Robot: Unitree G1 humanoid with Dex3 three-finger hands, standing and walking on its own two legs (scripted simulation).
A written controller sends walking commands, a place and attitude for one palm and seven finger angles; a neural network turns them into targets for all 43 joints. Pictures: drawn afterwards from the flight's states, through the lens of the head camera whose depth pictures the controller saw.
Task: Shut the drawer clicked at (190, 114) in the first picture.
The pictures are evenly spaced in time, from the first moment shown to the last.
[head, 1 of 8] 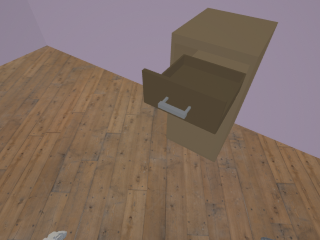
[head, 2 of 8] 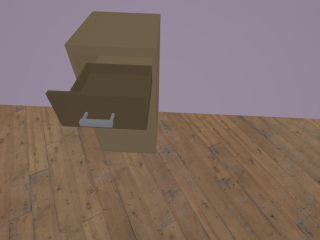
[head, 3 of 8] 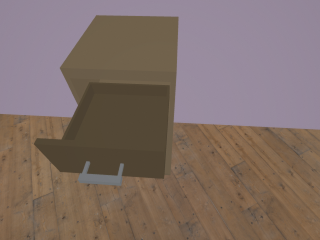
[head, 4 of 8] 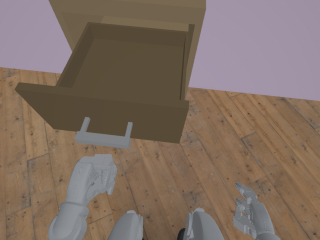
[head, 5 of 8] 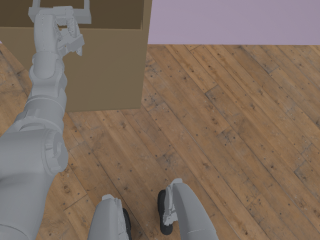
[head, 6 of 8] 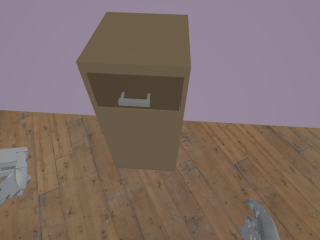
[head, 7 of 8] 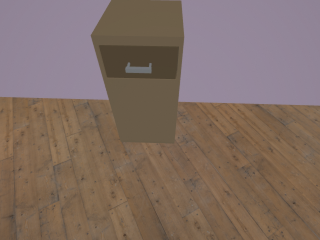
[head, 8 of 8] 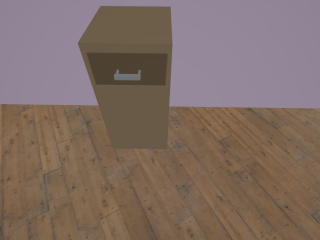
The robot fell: no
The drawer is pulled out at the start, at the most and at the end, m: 0.29 0.29 0.00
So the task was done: yes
